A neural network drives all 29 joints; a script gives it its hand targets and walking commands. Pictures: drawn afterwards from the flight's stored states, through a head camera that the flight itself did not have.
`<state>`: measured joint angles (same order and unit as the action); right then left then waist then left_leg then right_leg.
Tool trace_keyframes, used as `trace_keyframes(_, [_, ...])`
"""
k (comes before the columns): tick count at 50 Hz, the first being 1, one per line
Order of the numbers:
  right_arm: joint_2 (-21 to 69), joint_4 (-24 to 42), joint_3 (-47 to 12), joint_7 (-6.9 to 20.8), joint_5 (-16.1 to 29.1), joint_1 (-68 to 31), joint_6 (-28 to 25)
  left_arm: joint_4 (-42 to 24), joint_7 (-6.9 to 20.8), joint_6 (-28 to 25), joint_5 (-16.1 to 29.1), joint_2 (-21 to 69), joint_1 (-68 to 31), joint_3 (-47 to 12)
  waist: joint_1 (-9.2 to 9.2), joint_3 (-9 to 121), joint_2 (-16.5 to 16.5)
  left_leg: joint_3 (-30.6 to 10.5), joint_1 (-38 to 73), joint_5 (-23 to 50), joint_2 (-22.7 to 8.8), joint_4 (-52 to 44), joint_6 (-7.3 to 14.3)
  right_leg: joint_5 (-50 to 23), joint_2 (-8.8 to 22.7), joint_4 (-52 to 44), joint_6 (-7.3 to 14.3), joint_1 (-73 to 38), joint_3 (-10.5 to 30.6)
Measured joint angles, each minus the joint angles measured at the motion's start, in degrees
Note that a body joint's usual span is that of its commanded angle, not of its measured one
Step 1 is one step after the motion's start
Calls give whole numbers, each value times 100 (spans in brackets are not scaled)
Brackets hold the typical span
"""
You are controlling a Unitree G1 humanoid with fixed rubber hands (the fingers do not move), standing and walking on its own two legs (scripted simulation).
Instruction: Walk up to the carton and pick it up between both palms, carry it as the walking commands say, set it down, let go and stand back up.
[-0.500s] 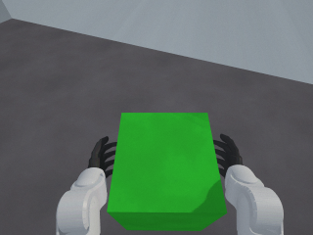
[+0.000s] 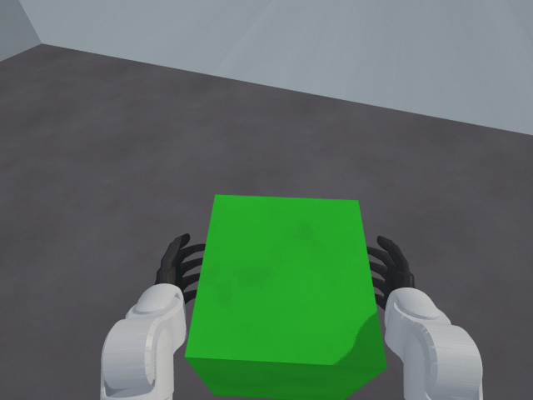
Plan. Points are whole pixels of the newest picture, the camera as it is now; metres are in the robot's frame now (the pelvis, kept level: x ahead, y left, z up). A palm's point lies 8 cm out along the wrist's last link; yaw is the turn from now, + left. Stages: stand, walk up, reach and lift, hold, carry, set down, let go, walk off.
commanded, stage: carry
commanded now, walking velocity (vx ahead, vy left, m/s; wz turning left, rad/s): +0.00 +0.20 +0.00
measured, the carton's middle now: (281, 304) +0.26 +0.00 +0.02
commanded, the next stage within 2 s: none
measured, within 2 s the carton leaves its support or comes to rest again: neither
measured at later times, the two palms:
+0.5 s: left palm (2, 334) +0.19 +0.35 +0.09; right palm (235, 325) +0.20 +0.06 +0.09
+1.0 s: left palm out of the picture +0.15 +0.51 +0.08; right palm (86, 361) +0.16 +0.22 +0.09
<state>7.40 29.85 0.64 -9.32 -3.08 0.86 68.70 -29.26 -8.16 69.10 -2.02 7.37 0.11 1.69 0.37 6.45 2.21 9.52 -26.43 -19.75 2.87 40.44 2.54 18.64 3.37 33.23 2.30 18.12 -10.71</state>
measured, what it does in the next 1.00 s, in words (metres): steps to the left: left foot, then right foot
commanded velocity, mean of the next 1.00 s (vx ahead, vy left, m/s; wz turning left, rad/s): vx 0.00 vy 0.13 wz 0.00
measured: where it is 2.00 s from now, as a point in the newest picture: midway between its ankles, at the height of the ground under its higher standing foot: outside the picture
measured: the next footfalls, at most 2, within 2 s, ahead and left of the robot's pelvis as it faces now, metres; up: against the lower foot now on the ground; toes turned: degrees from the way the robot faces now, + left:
left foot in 0.26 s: +0.04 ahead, +0.26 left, +0.00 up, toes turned +8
right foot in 0.58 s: -0.03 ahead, +0.13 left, +0.00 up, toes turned -12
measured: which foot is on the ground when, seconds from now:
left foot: up 0.00-0.24, down 0.26-0.60, up 0.62-0.84, down 0.86-1.00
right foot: down 0.00-0.26, up 0.28-0.56, down 0.58-0.86, up 0.88-1.00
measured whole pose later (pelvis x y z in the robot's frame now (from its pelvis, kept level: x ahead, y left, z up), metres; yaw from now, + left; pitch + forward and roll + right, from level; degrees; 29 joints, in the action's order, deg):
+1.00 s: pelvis -0.08 +0.36 +0.00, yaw +0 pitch +3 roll +0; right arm 7.4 27.9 0.2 -9.2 -2.5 0.1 68.2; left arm -30.1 -8.4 70.0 -2.6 7.4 0.6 2.3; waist -1.2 4.5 -1.6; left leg 7.6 -21.3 -13.7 -2.4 32.1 2.2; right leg 27.7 7.4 42.4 -5.4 21.9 -7.4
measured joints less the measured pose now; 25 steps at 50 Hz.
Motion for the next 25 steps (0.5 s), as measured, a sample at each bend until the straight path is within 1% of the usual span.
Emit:
trace_keyframes(2, [0,-4,-17,-12,3,13,68,-8,12,11,-10,7,89,-7,19,0,-96,-241,-246,-168,-81,935,-188,-72,131,-151,-94,-76,48])
trace_keyframes(3, [-3,-5,-25,-15,13,-3,82,-35,16,-1,-20,11,128,-8,22,-16,-139,-345,-308,-162,-164,1200,-260,-129,197,-225,-157,-106,82])
trace_keyframes(5, [-7,8,-30,-19,41,-57,79,-112,18,-28,-40,14,159,-7,29,-74,-220,-495,-329,-190,-364,1327,-386,-237,349,-314,-284,-125,147])
trace_keyframes(8, [-9,84,-17,-23,81,-141,42,-240,13,-60,-57,10,121,-14,46,-177,-315,-593,-186,-267,-620,883,-498,-336,612,-326,-500,-70,215])
trace_keyframes(10, [-10,152,3,-24,99,-170,21,-302,8,-71,-61,8,81,-29,54,-233,-350,-576,7,-177,-697,367,-529,-365,799,-261,-670,3,253])
trace_keyframes(12, [-11,200,22,-23,115,-188,21,-346,0,-67,-65,7,61,-46,66,-265,-353,-476,362,196,-702,-461,-512,-338,982,-93,-871,102,306])
trace_keyframes(13, [-9,204,27,-22,121,-206,26,-359,-4,-62,-70,4,52,-47,72,-264,-330,-430,516,549,-687,-834,-516,-288,1060,61,-974,179,338])
trace_keyframes(14, [-5,121,-5,-21,114,-214,-14,-331,-5,-56,-63,-4,31,3,64,-282,-411,-373,454,673,-586,-761,-463,-125,1148,277,-991,295,435])
trace_keyframes(15, [-5,16,-43,-19,106,-220,-45,-306,-6,-26,-56,-4,27,60,24,-309,-443,-333,373,602,-546,-603,-358,388,1098,642,-969,446,523])
trace_keyframes(16, [-7,-66,-72,-17,103,-219,-59,-293,-8,15,-55,-1,36,99,-27,-345,-428,-302,328,505,-550,-504,-247,883,956,1156,-921,623,590])
trace_keyframes(17, [-7,-110,-87,-10,98,-201,-66,-286,-11,49,-58,2,48,113,-76,-379,-406,-277,313,448,-555,-479,-149,1181,795,1704,-870,796,614])
trace_keyframes(19, [-3,-101,-75,7,88,-133,-79,-269,-21,68,-55,3,63,83,-152,-408,-375,-227,305,466,-515,-555,4,1330,518,2548,-767,1056,543])
trace_keyframes(20, [0,-69,-59,13,88,-98,-92,-265,-27,58,-50,2,63,57,-176,-407,-368,-193,309,519,-471,-625,54,1310,407,2763,-721,1122,478])
trace_keyframes(22, [3,2,-32,24,91,-46,-129,-273,-41,25,-36,1,50,13,-191,-377,-347,-108,321,623,-354,-776,181,1257,221,2773,-630,1116,334])
trace_keyframes(25, [3,84,-25,29,79,-18,-171,-292,-52,-18,-9,0,19,-4,-132,-268,-269,39,324,740,-162,-960,360,1202,3,2037,-464,830,168])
